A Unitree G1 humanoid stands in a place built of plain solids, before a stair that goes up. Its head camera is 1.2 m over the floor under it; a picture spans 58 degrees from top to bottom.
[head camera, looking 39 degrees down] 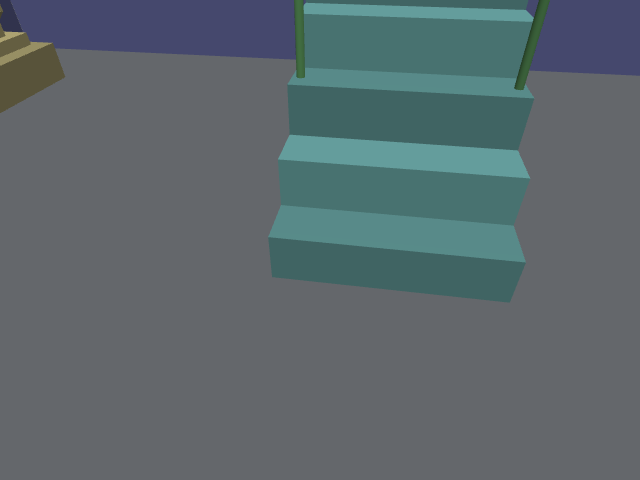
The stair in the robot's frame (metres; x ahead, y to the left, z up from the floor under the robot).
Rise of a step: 0.21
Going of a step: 0.22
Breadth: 0.91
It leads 9 degrees to the right of straight ahead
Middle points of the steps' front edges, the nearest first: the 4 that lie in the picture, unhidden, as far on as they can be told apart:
1.18 -0.26 0.20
1.39 -0.29 0.41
1.60 -0.32 0.61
1.82 -0.36 0.82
